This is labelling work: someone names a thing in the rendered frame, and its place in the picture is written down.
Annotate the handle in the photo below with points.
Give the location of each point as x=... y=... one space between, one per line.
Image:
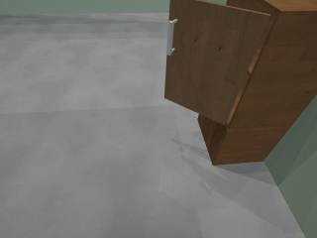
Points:
x=170 y=29

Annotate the cupboard door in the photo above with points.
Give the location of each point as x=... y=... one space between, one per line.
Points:
x=214 y=45

